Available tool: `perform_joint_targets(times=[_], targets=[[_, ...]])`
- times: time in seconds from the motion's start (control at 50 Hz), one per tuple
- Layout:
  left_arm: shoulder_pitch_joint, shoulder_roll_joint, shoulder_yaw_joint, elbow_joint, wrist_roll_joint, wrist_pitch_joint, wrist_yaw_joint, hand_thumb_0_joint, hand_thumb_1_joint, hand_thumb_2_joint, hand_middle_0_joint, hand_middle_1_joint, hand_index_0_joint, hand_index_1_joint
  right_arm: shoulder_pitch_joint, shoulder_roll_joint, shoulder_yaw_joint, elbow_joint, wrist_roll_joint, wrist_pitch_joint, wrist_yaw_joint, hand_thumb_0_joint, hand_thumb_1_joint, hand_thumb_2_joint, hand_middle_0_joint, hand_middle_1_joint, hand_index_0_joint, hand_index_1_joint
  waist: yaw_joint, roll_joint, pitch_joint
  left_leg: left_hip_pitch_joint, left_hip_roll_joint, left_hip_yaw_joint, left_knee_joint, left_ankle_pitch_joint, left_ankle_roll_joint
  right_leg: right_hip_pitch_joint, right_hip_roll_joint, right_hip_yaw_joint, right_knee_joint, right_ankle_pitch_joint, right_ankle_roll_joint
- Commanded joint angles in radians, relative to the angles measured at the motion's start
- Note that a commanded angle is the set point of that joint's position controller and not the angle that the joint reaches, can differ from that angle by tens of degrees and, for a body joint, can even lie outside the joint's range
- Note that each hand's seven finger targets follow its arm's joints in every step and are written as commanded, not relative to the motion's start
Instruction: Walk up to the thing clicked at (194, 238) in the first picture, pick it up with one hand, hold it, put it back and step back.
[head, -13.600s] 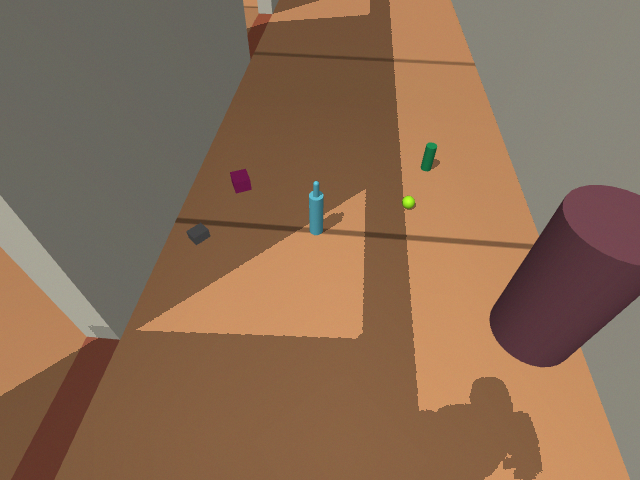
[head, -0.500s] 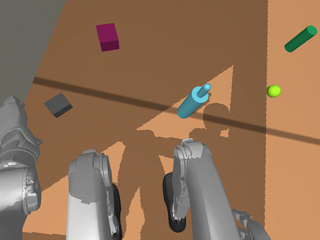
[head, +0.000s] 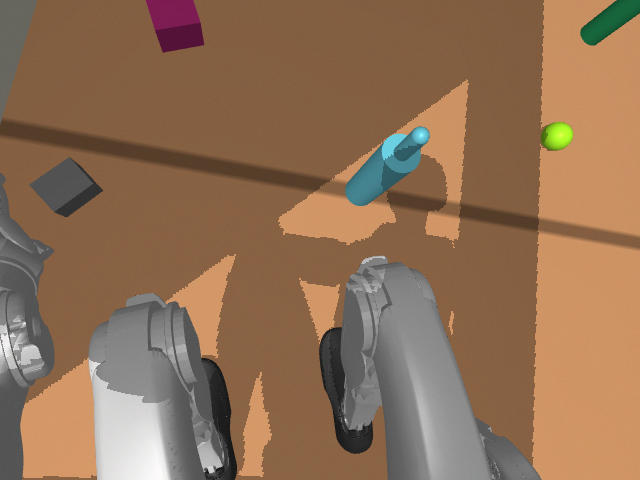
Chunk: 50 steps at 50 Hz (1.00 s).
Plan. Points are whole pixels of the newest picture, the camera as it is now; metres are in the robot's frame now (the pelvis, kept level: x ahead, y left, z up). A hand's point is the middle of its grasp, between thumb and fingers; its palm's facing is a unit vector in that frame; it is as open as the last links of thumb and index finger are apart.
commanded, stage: rise first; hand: left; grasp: from above
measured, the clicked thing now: (67, 187) +0.51 +0.32 -0.32
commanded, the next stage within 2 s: approach in 0.56 s
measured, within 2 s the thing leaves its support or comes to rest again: neither
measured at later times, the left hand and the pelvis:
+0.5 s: hand (13, 219) +0.44 +0.34 -0.21, palm faces -0.31 -0.32 -0.90, open 12.0 cm; pelvis +0.00 +0.01 -0.02, yaw -2 degrees
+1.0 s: hand (39, 177) +0.50 +0.31 -0.22, palm faces -0.29 -0.30 -0.91, open 13.3 cm; pelvis +0.00 +0.01 -0.03, yaw -5 degrees
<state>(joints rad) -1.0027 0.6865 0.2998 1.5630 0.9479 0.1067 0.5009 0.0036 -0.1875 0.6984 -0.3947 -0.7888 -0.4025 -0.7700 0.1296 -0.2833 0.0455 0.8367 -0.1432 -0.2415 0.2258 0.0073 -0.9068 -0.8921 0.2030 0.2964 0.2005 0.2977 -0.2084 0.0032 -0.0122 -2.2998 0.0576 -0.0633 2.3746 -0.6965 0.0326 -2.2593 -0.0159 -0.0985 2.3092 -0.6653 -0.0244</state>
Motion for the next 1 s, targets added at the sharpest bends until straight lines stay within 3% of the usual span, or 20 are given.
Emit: perform_joint_targets(times=[0.0,0.08,0.16,0.34,0.48,0.5,0.6,0.62,0.64,0.68,0.78,0.84,0.92,0.98], targets=[[-0.278,0.322,0.036,-0.122,0.018,-0.011,0.07,0.0,-0.211,0.694,-0.373,-0.804,-0.391,-0.784,0.25,-0.216,-0.051,0.0,-0.002,-0.003,0.004,0.0,-0.903,-0.9,0.2,0.3,0.2,0.3,0.005,0.227,-0.778,0.463,-0.034,0.05,-0.19,0.242,0.002,0.458,0.049,-0.014,-0.232,0.255,0.0],[-0.287,0.358,0.046,-0.099,0.026,-0.006,0.072,0.0,-0.217,0.699,-0.365,-0.798,-0.382,-0.779,0.241,-0.228,-0.052,0.004,-0.006,0.0,0.011,0.0,-0.901,-0.899,0.2,0.3,0.2,0.3,-0.004,0.247,-0.72,0.438,-0.034,0.038,-0.192,0.195,0.003,0.39,0.051,-0.029,-0.218,0.196,-0.006],[-0.3,0.343,0.014,-0.072,0.028,-0.004,0.058,0.0,-0.219,0.705,-0.367,-0.792,-0.381,-0.775,0.232,-0.237,-0.047,0.004,-0.01,-0.003,0.018,0.0,-0.899,-0.898,0.2,0.3,0.2,0.3,-0.025,0.275,-0.68,0.44,-0.032,0.016,-0.197,0.167,-0.003,0.334,0.054,-0.049,-0.196,0.161,-0.013],[-0.29,0.357,0.002,-0.068,0.026,-0.009,0.04,0.0,-0.205,0.691,-0.386,-0.777,-0.399,-0.762,0.264,-0.258,-0.025,-0.004,-0.012,-0.012,0.032,0.0,-0.903,-0.9,0.2,0.3,0.2,0.3,-0.043,0.247,-0.667,0.439,-0.029,0.007,-0.153,0.25,0.001,0.375,0.057,-0.057,-0.179,0.249,-0.004],[-0.307,0.401,0.022,-0.102,0.041,-0.015,0.048,0.0,-0.248,0.724,-0.363,-0.792,-0.369,-0.784,0.254,-0.283,-0.018,-0.024,-0.007,-0.009,0.04,0.0,-0.908,-0.903,0.199,0.3,0.2,0.3,-0.036,0.344,-0.683,0.509,-0.023,-0.019,-0.177,0.232,-0.016,0.305,0.061,-0.08,-0.141,0.225,-0.018],[-0.322,0.4,0.014,-0.094,0.051,-0.015,0.046,0.0,-0.254,0.729,-0.362,-0.784,-0.366,-0.778,0.255,-0.284,-0.016,-0.025,-0.008,-0.008,0.042,0.0,-0.908,-0.902,0.199,0.3,0.2,0.3,-0.052,0.351,-0.663,0.505,-0.023,-0.022,-0.174,0.228,-0.016,0.287,0.056,-0.081,-0.136,0.223,-0.018],[-0.312,0.421,0.028,-0.078,0.047,-0.021,0.055,0.0,-0.24,0.719,-0.377,-0.765,-0.379,-0.762,0.262,-0.291,-0.006,-0.03,-0.009,-0.003,0.048,0.0,-0.909,-0.903,0.199,0.3,0.2,0.3,-0.052,0.329,-0.653,0.454,-0.024,-0.01,-0.158,0.227,-0.009,0.321,0.063,-0.078,-0.145,0.228,-0.014],[-0.3,0.413,0.012,-0.065,0.048,-0.022,0.05,0.0,-0.254,0.727,-0.371,-0.769,-0.371,-0.767,0.257,-0.287,-0.004,-0.028,-0.009,-0.004,0.049,0.0,-0.911,-0.904,0.199,0.3,0.2,0.3,-0.054,0.321,-0.65,0.451,-0.024,-0.009,-0.154,0.228,-0.008,0.323,0.064,-0.076,-0.146,0.23,-0.013],[-0.304,0.41,0.005,-0.052,0.049,-0.021,0.046,0.0,-0.328,0.799,-0.393,-0.707,-0.354,-0.747,0.262,-0.287,-0.003,-0.028,-0.011,-0.005,0.05,0.0,-0.92,-0.907,0.199,0.3,0.199,0.3,-0.063,0.315,-0.636,0.441,-0.025,-0.005,-0.146,0.226,-0.006,0.325,0.065,-0.075,-0.149,0.228,-0.012],[-0.336,0.433,-0.001,-0.04,0.05,-0.021,0.039,0.0,-0.369,0.818,-0.275,-0.842,-0.267,-0.847,0.262,-0.298,0.004,-0.029,-0.014,-0.008,0.049,0.0,-0.905,-0.897,0.2,0.3,0.2,0.3,-0.079,0.292,-0.617,0.42,-0.023,-0.009,-0.133,0.217,-0.001,0.321,0.065,-0.076,-0.152,0.222,-0.008],[-0.459,0.453,-0.053,0.054,0.057,-0.049,0.037,0.0,-0.401,0.846,-0.253,-0.876,-0.246,-0.88,0.277,-0.326,0.04,-0.036,-0.028,-0.03,0.046,0.0,-0.905,-0.897,0.2,0.3,0.2,0.3,-0.158,0.22,-0.55,0.324,-0.023,-0.013,-0.102,0.144,0.015,0.347,0.075,-0.075,-0.187,0.17,0.006],[-0.536,0.47,-0.081,0.091,0.071,-0.058,0.051,0.0,-0.426,0.86,-0.214,-0.927,-0.216,-0.922,0.271,-0.349,0.063,-0.037,-0.031,-0.047,0.037,0.0,-0.904,-0.897,0.2,0.3,0.2,0.3,-0.182,0.277,-0.546,0.38,-0.017,-0.036,-0.118,0.116,0.002,0.292,0.076,-0.099,-0.174,0.146,-0.001],[-0.627,0.497,-0.097,0.105,0.099,-0.037,0.096,0.0,-0.468,0.881,-0.181,-0.983,-0.186,-0.974,0.269,-0.368,0.1,-0.049,-0.035,-0.053,0.031,0.0,-0.912,-0.9,0.199,0.3,0.2,0.3,-0.204,0.396,-0.562,0.482,-0.005,-0.06,-0.143,0.159,-0.021,0.28,0.076,-0.123,-0.145,0.196,-0.01],[-0.675,0.565,-0.076,0.075,0.105,0.005,0.114,0.0,-0.5,0.896,-0.178,-0.982,-0.176,-0.981,0.264,-0.372,0.11,-0.058,-0.033,-0.045,0.029,0.0,-0.921,-0.905,0.199,0.3,0.199,0.3,-0.193,0.469,-0.602,0.505,0.002,-0.051,-0.138,0.207,-0.024,0.3,0.082,-0.118,-0.141,0.25,-0.011]])
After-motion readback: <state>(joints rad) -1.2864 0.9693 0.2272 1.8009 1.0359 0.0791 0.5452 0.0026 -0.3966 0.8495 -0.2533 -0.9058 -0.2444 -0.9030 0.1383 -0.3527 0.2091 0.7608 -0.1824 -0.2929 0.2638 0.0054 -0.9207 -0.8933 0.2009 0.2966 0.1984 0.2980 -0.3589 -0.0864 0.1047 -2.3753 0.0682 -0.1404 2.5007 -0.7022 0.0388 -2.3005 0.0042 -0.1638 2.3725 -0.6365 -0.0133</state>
